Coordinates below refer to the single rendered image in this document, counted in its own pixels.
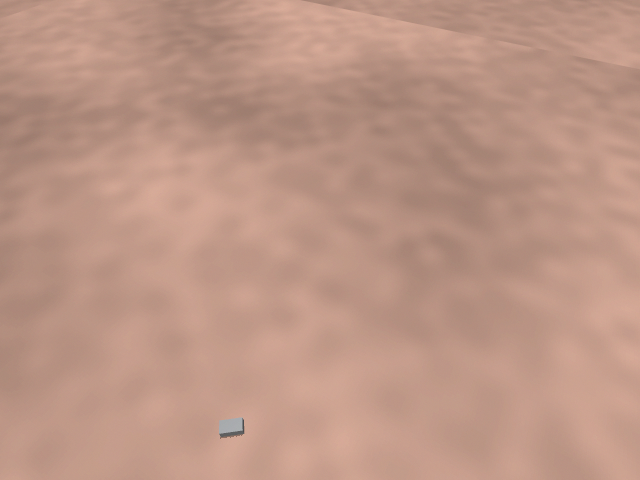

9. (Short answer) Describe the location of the small box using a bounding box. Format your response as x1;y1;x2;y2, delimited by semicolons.
219;417;244;437

